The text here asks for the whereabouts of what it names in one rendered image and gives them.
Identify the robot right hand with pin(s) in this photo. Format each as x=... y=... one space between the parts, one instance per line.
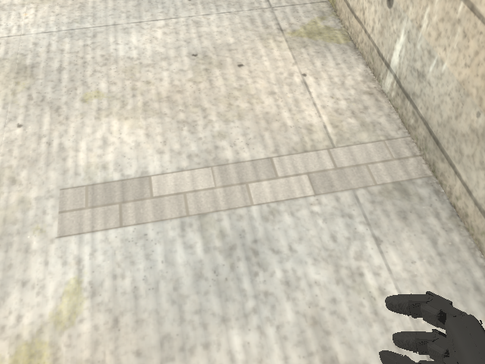
x=463 y=343

